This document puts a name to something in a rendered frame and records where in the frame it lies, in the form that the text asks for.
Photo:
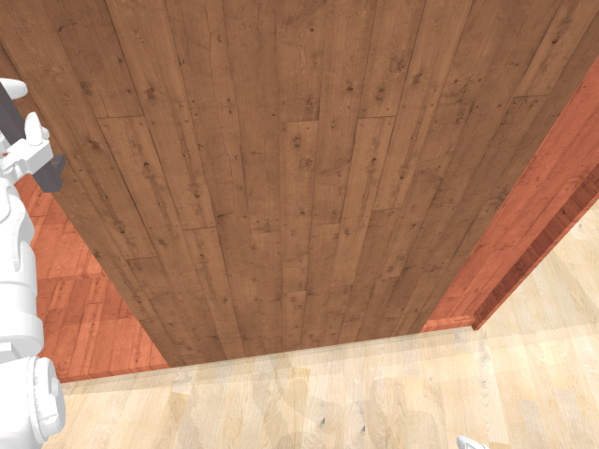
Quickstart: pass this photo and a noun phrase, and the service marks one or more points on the left robot upper arm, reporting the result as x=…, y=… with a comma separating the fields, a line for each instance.
x=32, y=404

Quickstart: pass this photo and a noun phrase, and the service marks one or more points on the handle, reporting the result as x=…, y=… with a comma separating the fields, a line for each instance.
x=12, y=127

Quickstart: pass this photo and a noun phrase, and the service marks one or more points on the wardrobe door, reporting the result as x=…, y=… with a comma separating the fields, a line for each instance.
x=567, y=155
x=265, y=176

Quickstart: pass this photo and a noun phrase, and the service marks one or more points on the robot left forearm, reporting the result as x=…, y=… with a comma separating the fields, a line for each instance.
x=21, y=331

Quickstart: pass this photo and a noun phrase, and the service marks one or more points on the left robot hand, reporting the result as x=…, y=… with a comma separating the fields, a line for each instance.
x=27, y=155

